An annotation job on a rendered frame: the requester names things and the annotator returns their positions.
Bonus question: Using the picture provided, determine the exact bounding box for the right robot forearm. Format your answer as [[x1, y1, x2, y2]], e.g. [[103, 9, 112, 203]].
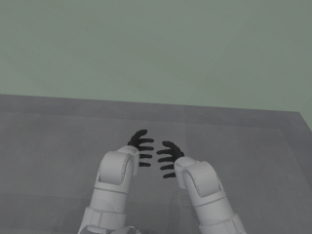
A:
[[174, 156, 248, 234]]

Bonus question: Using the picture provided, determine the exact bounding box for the left robot hand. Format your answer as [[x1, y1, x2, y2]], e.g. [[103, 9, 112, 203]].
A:
[[128, 130, 154, 167]]

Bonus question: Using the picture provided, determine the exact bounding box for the right robot hand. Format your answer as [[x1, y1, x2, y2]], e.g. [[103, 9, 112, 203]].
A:
[[156, 141, 184, 178]]

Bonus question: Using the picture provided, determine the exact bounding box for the left robot forearm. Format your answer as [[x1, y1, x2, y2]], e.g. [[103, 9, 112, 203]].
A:
[[77, 145, 140, 234]]

